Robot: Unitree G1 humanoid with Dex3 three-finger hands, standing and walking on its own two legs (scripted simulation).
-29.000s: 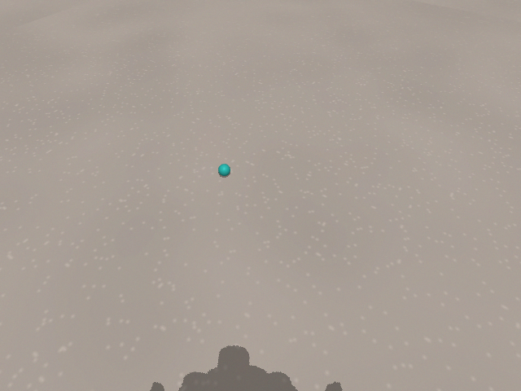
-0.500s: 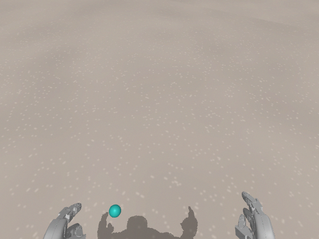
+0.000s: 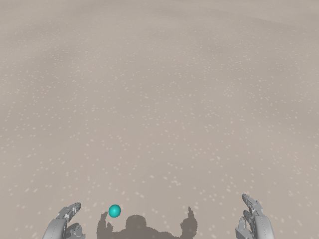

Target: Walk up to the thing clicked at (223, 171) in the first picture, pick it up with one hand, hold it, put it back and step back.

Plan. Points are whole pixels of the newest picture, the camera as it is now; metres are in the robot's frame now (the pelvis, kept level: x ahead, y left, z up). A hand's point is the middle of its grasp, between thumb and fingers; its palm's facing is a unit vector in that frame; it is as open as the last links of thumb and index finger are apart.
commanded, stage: home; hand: left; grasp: from above
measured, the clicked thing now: (114, 210) +0.41 +0.22 -0.68
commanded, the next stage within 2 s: stand in 0.38 s
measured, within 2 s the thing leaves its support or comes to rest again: neither
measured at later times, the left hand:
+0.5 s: hand out of the picture +0.16 +0.18 -0.05, palm faces +0.04 -0.98 -0.22, open 7.4 cm
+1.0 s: hand out of the picture +0.04 +0.22 -0.11, palm faces +0.02 -0.95 -0.31, open 7.4 cm
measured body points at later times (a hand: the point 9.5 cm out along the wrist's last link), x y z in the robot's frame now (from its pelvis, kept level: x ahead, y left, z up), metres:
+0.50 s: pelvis +0.00 +0.00 +0.00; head +0.02 +0.00 +0.45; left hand +0.15 +0.23 -0.03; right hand +0.16 -0.25 -0.07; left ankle +0.00 +0.12 -0.68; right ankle -0.01 -0.14 -0.68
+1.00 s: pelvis +0.00 +0.00 +0.05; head +0.01 +0.00 +0.50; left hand +0.04 +0.27 -0.09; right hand +0.06 -0.28 -0.08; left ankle +0.00 +0.12 -0.68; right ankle -0.01 -0.14 -0.68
